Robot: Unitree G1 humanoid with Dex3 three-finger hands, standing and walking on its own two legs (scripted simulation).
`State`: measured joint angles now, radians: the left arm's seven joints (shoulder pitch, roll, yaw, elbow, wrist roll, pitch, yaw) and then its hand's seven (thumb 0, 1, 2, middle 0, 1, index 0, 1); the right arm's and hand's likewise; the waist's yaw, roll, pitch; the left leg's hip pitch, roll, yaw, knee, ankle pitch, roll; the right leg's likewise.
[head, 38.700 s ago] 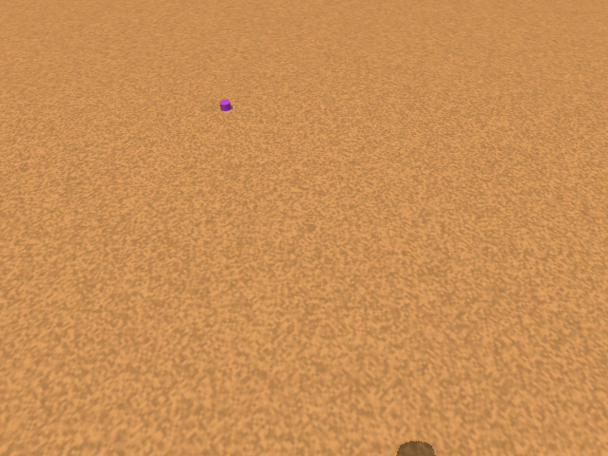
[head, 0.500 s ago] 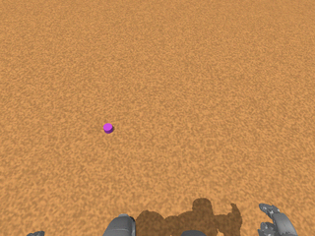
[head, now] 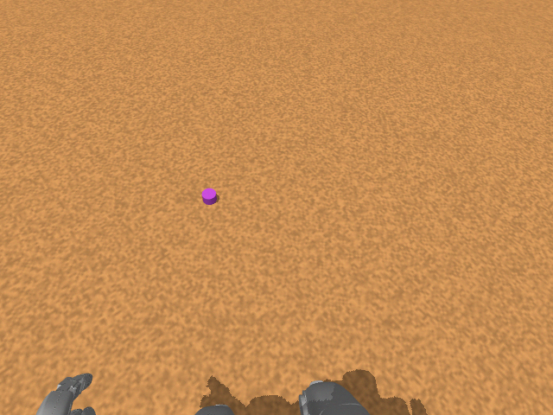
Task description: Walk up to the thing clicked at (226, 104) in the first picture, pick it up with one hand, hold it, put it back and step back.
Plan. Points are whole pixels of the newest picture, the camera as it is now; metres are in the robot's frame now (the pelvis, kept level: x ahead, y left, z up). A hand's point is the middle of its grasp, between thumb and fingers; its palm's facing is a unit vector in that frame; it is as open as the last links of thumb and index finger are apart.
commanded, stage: step back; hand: left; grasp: from above
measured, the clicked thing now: (209, 196) +1.01 +0.24 -0.74
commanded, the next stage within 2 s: stand in 1.02 s
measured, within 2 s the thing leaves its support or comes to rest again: neither
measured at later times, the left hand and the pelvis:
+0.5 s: hand out of the picture +0.01 +0.27 -0.15, palm faces -0.03 -0.93 -0.36, open 7.4 cm; pelvis -0.05 +0.00 +0.01, yaw -2 degrees
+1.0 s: hand out of the picture +0.11 +0.25 -0.15, palm faces +0.01 -0.94 -0.34, open 7.4 cm; pelvis +0.01 -0.01 +0.01, yaw -1 degrees
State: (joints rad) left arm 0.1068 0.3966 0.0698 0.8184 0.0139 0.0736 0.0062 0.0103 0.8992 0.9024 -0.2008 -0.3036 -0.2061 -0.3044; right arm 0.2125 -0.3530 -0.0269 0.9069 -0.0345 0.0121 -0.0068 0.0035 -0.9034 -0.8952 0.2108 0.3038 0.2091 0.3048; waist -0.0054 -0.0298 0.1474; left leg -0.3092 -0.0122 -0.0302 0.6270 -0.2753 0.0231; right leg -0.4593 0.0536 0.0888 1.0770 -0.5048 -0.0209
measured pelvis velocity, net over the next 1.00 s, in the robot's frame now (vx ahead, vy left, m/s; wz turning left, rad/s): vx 0.01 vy -0.01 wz -0.01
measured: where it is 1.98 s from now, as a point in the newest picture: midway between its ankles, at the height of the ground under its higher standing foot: outside the picture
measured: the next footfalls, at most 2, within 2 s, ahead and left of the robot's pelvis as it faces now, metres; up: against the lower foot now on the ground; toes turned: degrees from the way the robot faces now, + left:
right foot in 0.12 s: +0.02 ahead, -0.14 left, +0.00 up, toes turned -3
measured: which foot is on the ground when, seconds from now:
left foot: down 0.00-1.00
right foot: up 0.00-0.10, down 0.12-1.00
